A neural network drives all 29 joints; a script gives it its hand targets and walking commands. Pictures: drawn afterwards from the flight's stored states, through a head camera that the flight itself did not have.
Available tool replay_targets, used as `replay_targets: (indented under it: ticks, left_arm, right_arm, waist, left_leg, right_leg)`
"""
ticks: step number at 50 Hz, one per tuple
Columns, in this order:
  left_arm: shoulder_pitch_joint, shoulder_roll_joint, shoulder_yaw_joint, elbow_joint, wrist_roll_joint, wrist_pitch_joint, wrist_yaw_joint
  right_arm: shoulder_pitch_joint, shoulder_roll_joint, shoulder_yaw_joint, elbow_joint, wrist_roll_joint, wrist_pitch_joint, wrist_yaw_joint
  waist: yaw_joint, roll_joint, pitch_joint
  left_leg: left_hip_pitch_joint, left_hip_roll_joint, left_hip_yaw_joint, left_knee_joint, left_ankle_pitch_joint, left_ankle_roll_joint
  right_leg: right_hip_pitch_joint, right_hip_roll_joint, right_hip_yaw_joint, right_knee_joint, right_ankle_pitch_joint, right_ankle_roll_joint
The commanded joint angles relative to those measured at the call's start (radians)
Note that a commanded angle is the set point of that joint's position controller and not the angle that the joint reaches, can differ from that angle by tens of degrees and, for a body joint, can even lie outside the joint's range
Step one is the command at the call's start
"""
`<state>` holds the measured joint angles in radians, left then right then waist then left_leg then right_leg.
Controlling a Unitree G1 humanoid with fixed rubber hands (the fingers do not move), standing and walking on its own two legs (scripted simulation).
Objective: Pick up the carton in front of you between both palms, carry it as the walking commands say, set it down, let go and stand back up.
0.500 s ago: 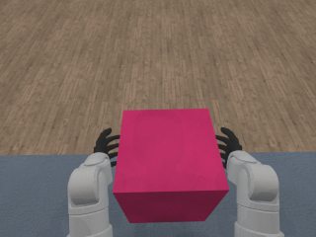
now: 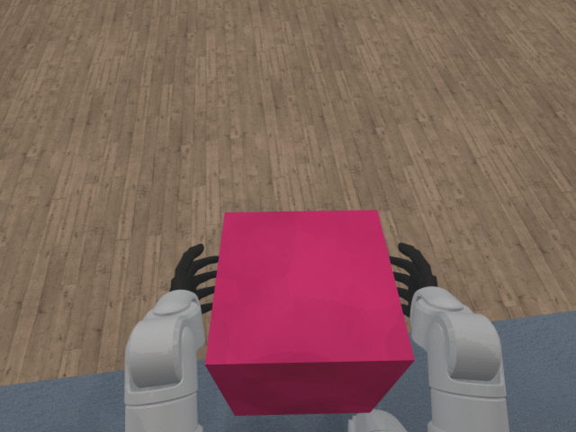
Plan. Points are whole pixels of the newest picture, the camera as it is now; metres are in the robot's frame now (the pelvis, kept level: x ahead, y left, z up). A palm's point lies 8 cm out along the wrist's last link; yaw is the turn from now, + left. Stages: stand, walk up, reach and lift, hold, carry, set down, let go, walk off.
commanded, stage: carry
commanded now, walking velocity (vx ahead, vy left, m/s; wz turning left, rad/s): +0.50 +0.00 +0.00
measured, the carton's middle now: (301, 318) +0.27 -0.01 -0.02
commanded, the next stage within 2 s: none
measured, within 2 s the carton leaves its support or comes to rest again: neither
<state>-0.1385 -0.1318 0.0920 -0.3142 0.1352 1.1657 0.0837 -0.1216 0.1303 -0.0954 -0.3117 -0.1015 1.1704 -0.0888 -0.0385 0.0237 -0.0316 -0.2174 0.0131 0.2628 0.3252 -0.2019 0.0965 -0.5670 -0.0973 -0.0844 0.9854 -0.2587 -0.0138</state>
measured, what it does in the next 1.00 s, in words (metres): walks ahead: right foot, then left foot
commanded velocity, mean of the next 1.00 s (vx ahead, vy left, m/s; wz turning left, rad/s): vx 0.50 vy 0.00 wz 0.00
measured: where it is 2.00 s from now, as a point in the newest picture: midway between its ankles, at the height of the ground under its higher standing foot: (274, 197)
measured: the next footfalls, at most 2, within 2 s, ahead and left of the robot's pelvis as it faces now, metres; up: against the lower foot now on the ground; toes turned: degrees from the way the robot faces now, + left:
right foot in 0.26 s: +0.38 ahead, -0.10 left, +0.00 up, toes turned -9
left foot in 0.72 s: +0.65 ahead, +0.10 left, +0.02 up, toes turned +8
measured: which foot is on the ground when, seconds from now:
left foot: down 0.00-0.28, up 0.30-0.70, down 0.72-1.00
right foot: up 0.00-0.24, down 0.26-0.74, up 0.76-1.00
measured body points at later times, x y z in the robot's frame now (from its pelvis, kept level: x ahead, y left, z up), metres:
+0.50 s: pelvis +0.33 -0.04 -0.01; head +0.38 -0.05 +0.44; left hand +0.68 +0.15 +0.14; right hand +0.72 -0.15 +0.13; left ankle +0.32 +0.11 -0.66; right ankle +0.34 -0.10 -0.75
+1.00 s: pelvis +0.65 +0.02 +0.01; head +0.77 +0.02 +0.44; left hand +1.07 +0.15 +0.13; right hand +1.04 -0.15 +0.12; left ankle +0.61 +0.09 -0.73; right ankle +0.73 -0.11 -0.66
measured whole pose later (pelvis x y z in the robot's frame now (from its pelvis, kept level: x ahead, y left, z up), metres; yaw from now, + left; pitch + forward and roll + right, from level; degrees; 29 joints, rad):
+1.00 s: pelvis +0.65 +0.02 +0.01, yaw +2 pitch +7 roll -2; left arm -0.85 -0.07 0.34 -0.16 0.12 1.31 0.12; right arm -0.78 0.08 -0.32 -0.18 -0.04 1.28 -0.16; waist -0.10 0.02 0.17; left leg -0.28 0.01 0.11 0.46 -0.42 0.05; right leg -0.74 -0.02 -0.04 0.98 -0.37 -0.04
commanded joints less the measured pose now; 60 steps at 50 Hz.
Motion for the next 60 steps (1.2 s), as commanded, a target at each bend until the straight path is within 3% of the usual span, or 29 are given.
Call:
replay_targets:
  ticks: [1, 9, 12, 13, 14, 15, 16, 18, 19, 20, 23, 32, 34, 35, 36, 37, 38, 40, 42, 47, 51, 52, 53, 54, 55, 56, 57, 59, 60]
  left_arm:
    - [-0.370, -1.002, -0.708, -0.078, -0.386, -0.027, -0.232]
    - [-0.570, -0.842, -0.717, -0.225, -0.446, 0.039, -0.219]
    - [-0.686, -0.740, -0.684, -0.208, -0.463, 0.082, -0.206]
    - [-0.718, -0.701, -0.663, -0.166, -0.458, 0.102, -0.203]
    - [-0.738, -0.623, -0.624, -0.126, -0.437, 0.112, -0.198]
    - [-0.806, -0.639, -0.619, -0.093, -0.462, 0.124, -0.194]
    - [-0.829, -0.651, -0.615, -0.056, -0.475, 0.146, -0.195]
    - [-1.004, -0.717, -0.623, -0.077, -0.525, 0.155, -0.199]
    - [-1.066, -0.735, -0.615, -0.056, -0.535, 0.158, -0.201]
    - [-1.128, -0.754, -0.608, -0.046, -0.548, 0.159, -0.202]
    - [-1.225, -0.801, -0.578, 0.055, -0.569, 0.171, -0.212]
    - [-1.458, -0.871, -0.433, 0.344, -0.537, 0.167, -0.210]
    - [-1.517, -0.872, -0.409, 0.333, -0.528, 0.169, -0.201]
    - [-1.504, -0.892, -0.392, 0.370, -0.521, 0.174, -0.196]
    - [-1.511, -0.878, -0.378, 0.383, -0.508, 0.175, -0.188]
    - [-1.517, -0.907, -0.371, 0.405, -0.500, 0.186, -0.185]
    - [-1.488, -0.887, -0.344, 0.416, -0.473, 0.185, -0.180]
    - [-1.519, -0.919, -0.337, 0.346, -0.435, 0.168, -0.161]
    - [-1.507, -0.930, -0.328, 0.281, -0.402, 0.159, -0.145]
    - [-1.368, -0.850, -0.375, 0.159, -0.323, 0.118, -0.113]
    - [-1.332, -0.781, -0.433, 0.130, -0.317, 0.106, -0.103]
    - [-1.338, -0.770, -0.445, 0.130, -0.319, 0.109, -0.106]
    - [-1.329, -0.762, -0.455, 0.146, -0.326, 0.114, -0.114]
    - [-1.328, -0.758, -0.462, 0.162, -0.341, 0.119, -0.125]
    - [-1.279, -0.755, -0.455, 0.211, -0.350, 0.128, -0.136]
    - [-1.293, -0.719, -0.450, 0.218, -0.362, 0.122, -0.140]
    - [-1.315, -0.768, -0.467, 0.241, -0.392, 0.132, -0.147]
    - [-1.356, -0.870, -0.492, 0.226, -0.459, 0.144, -0.177]
    - [-1.416, -0.903, -0.516, 0.181, -0.493, 0.143, -0.187]
  right_arm:
    - [-0.454, 0.987, 0.740, -0.115, 0.452, -0.012, 0.296]
    - [-0.580, 0.811, 0.713, -0.210, 0.446, 0.034, 0.260]
    - [-0.737, 0.715, 0.698, -0.221, 0.457, 0.077, 0.231]
    - [-0.768, 0.664, 0.673, -0.184, 0.451, 0.096, 0.222]
    - [-0.881, 0.650, 0.682, -0.218, 0.471, 0.111, 0.215]
    - [-0.904, 0.652, 0.660, -0.143, 0.464, 0.135, 0.213]
    - [-0.943, 0.663, 0.639, -0.097, 0.468, 0.145, 0.207]
    - [-1.048, 0.711, 0.604, -0.065, 0.477, 0.154, 0.200]
    - [-1.099, 0.733, 0.592, -0.043, 0.483, 0.156, 0.196]
    - [-1.126, 0.741, 0.578, -0.002, 0.474, 0.158, 0.191]
    - [-1.184, 0.778, 0.546, 0.110, 0.445, 0.158, 0.177]
    - [-1.488, 0.873, 0.457, 0.325, 0.471, 0.152, 0.165]
    - [-1.518, 0.891, 0.427, 0.355, 0.482, 0.158, 0.170]
    - [-1.552, 0.895, 0.418, 0.334, 0.490, 0.154, 0.171]
    - [-1.506, 0.892, 0.390, 0.388, 0.476, 0.161, 0.173]
    - [-1.506, 0.877, 0.374, 0.400, 0.466, 0.155, 0.170]
    - [-1.488, 0.893, 0.366, 0.409, 0.474, 0.153, 0.173]
    - [-1.529, 0.962, 0.375, 0.298, 0.486, 0.147, 0.182]
    - [-1.626, 1.021, 0.423, 0.164, 0.529, 0.140, 0.183]
    - [-1.572, 0.981, 0.512, -0.028, 0.555, 0.117, 0.177]
    - [-1.543, 0.899, 0.581, -0.040, 0.563, 0.116, 0.191]
    - [-1.504, 0.888, 0.579, 0.018, 0.552, 0.121, 0.197]
    - [-1.504, 0.878, 0.583, 0.035, 0.553, 0.124, 0.204]
    - [-1.457, 0.858, 0.576, 0.077, 0.539, 0.127, 0.210]
    - [-1.485, 0.838, 0.568, 0.104, 0.532, 0.132, 0.211]
    - [-1.482, 0.846, 0.564, 0.099, 0.533, 0.144, 0.216]
    - [-1.458, 0.841, 0.539, 0.166, 0.512, 0.155, 0.217]
    - [-1.450, 0.867, 0.503, 0.198, 0.476, 0.149, 0.205]
    - [-1.466, 0.874, 0.491, 0.180, 0.454, 0.144, 0.198]
  waist:
    - [0.018, 0.085, -0.293]
    - [0.010, 0.135, -0.167]
    - [0.048, 0.107, -0.272]
    - [0.083, 0.060, -0.348]
    - [0.103, -0.139, -0.443]
    - [0.131, -0.354, -0.450]
    - [0.110, -0.297, -0.459]
    - [0.096, -0.103, -0.419]
    - [0.082, -0.062, -0.417]
    - [0.073, -0.068, -0.419]
    - [0.072, -0.097, -0.412]
    - [0.100, -0.190, -0.344]
    - [0.057, -0.172, -0.360]
    - [0.002, -0.137, -0.428]
    - [-0.048, -0.062, -0.519]
    - [-0.062, 0.229, -0.653]
    - [-0.086, 0.394, -0.655]
    - [-0.091, 0.163, -0.587]
    - [-0.079, 0.046, -0.549]
    - [-0.074, 0.097, -0.561]
    - [-0.044, 0.137, -0.516]
    - [-0.026, 0.154, -0.508]
    - [0.026, 0.148, -0.524]
    - [0.066, 0.087, -0.587]
    - [0.123, 0.035, -0.624]
    - [0.128, -0.288, -0.750]
    - [0.146, -0.339, -0.709]
    - [0.157, -0.150, -0.606]
    - [0.155, -0.091, -0.555]
  left_leg:
    - [0.319, 0.257, -0.206, -0.130, 0.314, 0.048]
    - [0.335, 0.211, -0.093, -0.073, 0.468, 0.019]
    - [0.280, 0.165, -0.016, 0.254, 0.671, -0.026]
    - [0.159, 0.135, -0.019, 0.430, 0.546, -0.043]
    - [-0.116, 0.061, -0.051, 0.741, 0.262, -0.081]
    - [-0.378, -0.088, -0.134, 0.987, -0.265, -0.091]
    - [-0.465, -0.023, -0.254, 1.132, -0.303, -0.053]
    - [-0.496, 0.058, -0.287, 1.088, -0.198, -0.018]
    - [-0.471, 0.082, -0.295, 1.019, -0.153, -0.019]
    - [-0.445, 0.086, -0.281, 0.977, -0.123, -0.024]
    - [-0.474, 0.076, -0.239, 0.862, -0.100, -0.045]
    - [-0.463, 0.014, -0.106, 0.418, 0.012, -0.029]
    - [-0.297, -0.052, -0.046, 0.307, 0.004, -0.004]
    - [-0.098, -0.090, -0.012, 0.205, 0.058, 0.004]
    - [0.182, -0.013, -0.121, 0.181, 0.071, 0.019]
    - [0.476, 0.282, -0.600, 0.186, 0.097, 0.138]
    - [0.625, 0.340, -0.860, 0.037, 0.111, 0.217]
    - [0.659, 0.307, -0.706, 0.173, 0.384, 0.198]
    - [0.573, 0.286, -0.608, 0.172, 0.421, 0.142]
    - [0.584, 0.258, -0.463, 0.140, 0.493, 0.127]
    - [0.394, 0.166, -0.270, 0.124, 0.524, 0.073]
    - [0.344, 0.160, -0.245, 0.157, 0.622, 0.058]
    - [0.327, 0.166, -0.200, 0.267, 0.742, 0.033]
    - [0.263, 0.144, -0.151, 0.425, 0.729, -0.002]
    - [0.078, 0.121, -0.173, 0.562, 0.466, -0.025]
    - [-0.242, 0.004, -0.207, 0.831, 0.011, -0.071]
    - [-0.460, -0.093, -0.256, 1.033, -0.356, -0.070]
    - [-0.646, -0.033, -0.292, 1.148, -0.311, -0.051]
    - [-0.674, -0.018, -0.288, 1.086, -0.282, -0.048]
  right_leg:
    - [-0.086, -0.003, -0.044, -0.167, 0.077, 0.015]
    - [0.016, 0.048, -0.143, -0.433, 0.241, -0.033]
    - [0.336, 0.139, -0.210, -0.504, 0.170, -0.051]
    - [0.537, 0.098, -0.168, -0.483, 0.131, -0.049]
    - [0.767, -0.181, 0.265, -0.535, 0.006, -0.165]
    - [0.878, -0.298, 0.609, -0.697, 0.090, -0.281]
    - [0.877, -0.314, 0.549, -0.681, 0.122, -0.287]
    - [0.752, -0.255, 0.374, -0.637, 0.273, -0.220]
    - [0.685, -0.231, 0.313, -0.648, 0.249, -0.189]
    - [0.642, -0.217, 0.261, -0.660, 0.215, -0.167]
    - [0.615, -0.195, 0.182, -0.683, 0.206, -0.183]
    - [0.710, -0.122, 0.022, -0.580, 0.551, -0.177]
    - [0.671, -0.110, -0.041, -0.463, 0.705, -0.134]
    - [0.629, -0.076, -0.100, -0.301, 0.751, -0.095]
    - [0.465, -0.041, -0.083, -0.116, 0.545, -0.058]
    - [0.189, 0.046, -0.033, 0.146, 0.126, -0.004]
    - [-0.103, 0.183, 0.042, 0.347, -0.287, -0.001]
    - [-0.294, 0.103, 0.126, 0.472, -0.238, -0.049]
    - [-0.304, 0.064, 0.118, 0.382, -0.178, -0.061]
    - [-0.284, 0.069, 0.047, 0.111, -0.164, -0.031]
    - [0.010, 0.133, -0.059, -0.279, -0.002, -0.025]
    - [0.115, 0.166, -0.102, -0.342, 0.013, -0.032]
    - [0.237, 0.188, -0.123, -0.399, 0.062, -0.050]
    - [0.439, 0.189, -0.141, -0.476, 0.123, -0.067]
    - [0.658, 0.078, -0.015, -0.461, 0.091, -0.083]
    - [0.934, -0.214, 0.528, -0.497, 0.181, -0.257]
    - [1.032, -0.249, 0.691, -0.553, 0.356, -0.334]
    - [1.023, -0.215, 0.515, -0.457, 0.654, -0.288]
    - [0.972, -0.191, 0.447, -0.460, 0.671, -0.243]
